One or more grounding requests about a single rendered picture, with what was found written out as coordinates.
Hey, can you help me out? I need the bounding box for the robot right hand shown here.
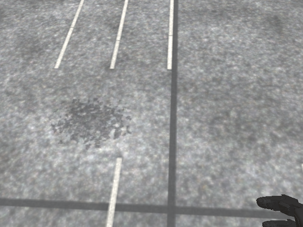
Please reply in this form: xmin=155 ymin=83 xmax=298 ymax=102
xmin=257 ymin=194 xmax=303 ymax=227

